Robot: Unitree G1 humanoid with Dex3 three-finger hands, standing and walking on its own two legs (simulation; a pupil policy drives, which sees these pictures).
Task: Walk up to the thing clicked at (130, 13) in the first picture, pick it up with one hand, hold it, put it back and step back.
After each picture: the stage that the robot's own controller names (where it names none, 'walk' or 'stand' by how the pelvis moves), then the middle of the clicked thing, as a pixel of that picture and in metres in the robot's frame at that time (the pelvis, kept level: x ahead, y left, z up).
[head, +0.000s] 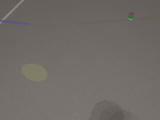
stand; (130, 17) +1.82 -0.66 -0.72
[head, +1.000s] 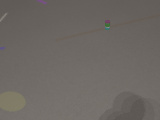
walk; (107, 25) +1.76 -0.20 -0.69
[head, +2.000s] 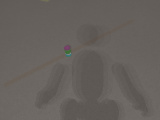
walk; (67, 51) +1.16 +0.23 -0.71
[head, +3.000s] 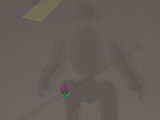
walk; (64, 91) +0.69 +0.25 -0.72
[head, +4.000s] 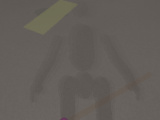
walk; out of the picture +0.44 +0.18 -0.71
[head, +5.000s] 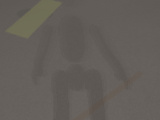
stand; out of the picture +0.33 +0.21 -0.71
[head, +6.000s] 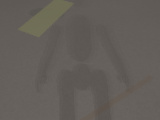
stand; out of the picture +0.34 +0.18 -0.72
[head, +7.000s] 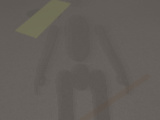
stand; out of the picture +0.34 +0.19 -0.73
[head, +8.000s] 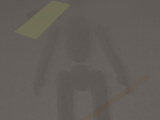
stand; out of the picture +0.34 +0.19 -0.73
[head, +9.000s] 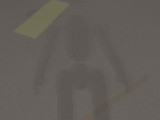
go down; out of the picture +0.33 +0.19 -0.73
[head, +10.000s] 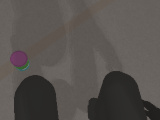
go down; (20, 61) +0.42 +0.22 -0.31
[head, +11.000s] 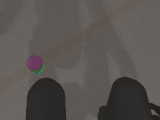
approach; (36, 65) +0.41 +0.21 -0.31
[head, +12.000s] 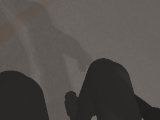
close in; out of the picture +0.41 +0.25 -0.22
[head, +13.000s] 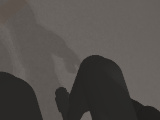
close; out of the picture +0.41 +0.27 -0.22
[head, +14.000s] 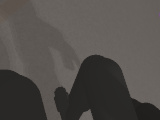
lift; out of the picture +0.39 +0.26 -0.23
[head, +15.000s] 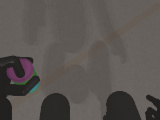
lift; (25, 77) +0.33 +0.20 -0.02
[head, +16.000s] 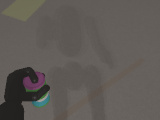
hold; (37, 90) +0.32 +0.17 -0.01
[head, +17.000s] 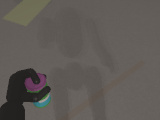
hold; (39, 91) +0.32 +0.17 -0.01
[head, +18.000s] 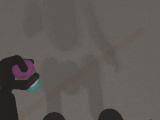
crouch; (27, 76) +0.37 +0.19 -0.06
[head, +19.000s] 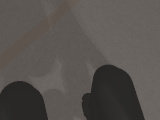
lower; out of the picture +0.46 +0.26 -0.14
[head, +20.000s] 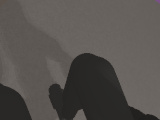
lower; out of the picture +0.44 +0.29 -0.23
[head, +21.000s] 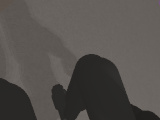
lower; out of the picture +0.43 +0.29 -0.23
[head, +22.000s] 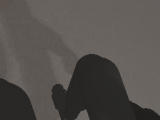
lower; out of the picture +0.43 +0.29 -0.23
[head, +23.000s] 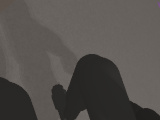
lower; out of the picture +0.43 +0.28 -0.23
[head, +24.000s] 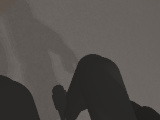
open; out of the picture +0.42 +0.27 -0.23
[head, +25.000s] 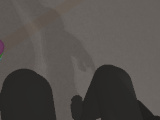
stand; out of the picture +0.42 +0.25 -0.25
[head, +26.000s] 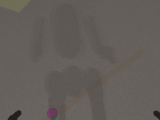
stand; (53, 115) +0.38 +0.19 -0.61
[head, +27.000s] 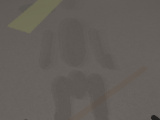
stand; out of the picture +0.37 +0.19 -0.67
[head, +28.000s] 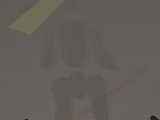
stand; out of the picture +0.38 +0.19 -0.67
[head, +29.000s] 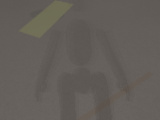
stand; out of the picture +0.39 +0.18 -0.72
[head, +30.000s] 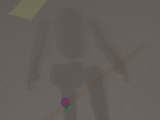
walk; (66, 104) +0.48 +0.20 -0.70
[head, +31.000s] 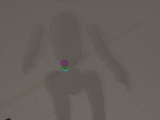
walk; (65, 66) +0.77 +0.16 -0.69
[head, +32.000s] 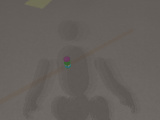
stand; (67, 62) +1.01 +0.20 -0.70
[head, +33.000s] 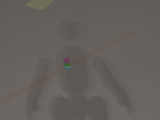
stand; (67, 63) +1.02 +0.18 -0.72
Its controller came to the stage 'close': yes
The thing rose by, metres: 0.71
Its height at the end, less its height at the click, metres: +0.00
